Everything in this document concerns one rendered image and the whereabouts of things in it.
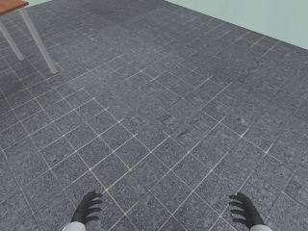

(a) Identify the left robot forearm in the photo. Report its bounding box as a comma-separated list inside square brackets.
[63, 221, 86, 231]

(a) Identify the table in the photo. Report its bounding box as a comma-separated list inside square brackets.
[0, 0, 58, 74]

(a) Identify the robot right hand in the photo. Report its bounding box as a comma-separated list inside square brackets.
[228, 192, 265, 231]

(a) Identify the robot left hand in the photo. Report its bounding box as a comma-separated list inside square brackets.
[70, 191, 103, 225]

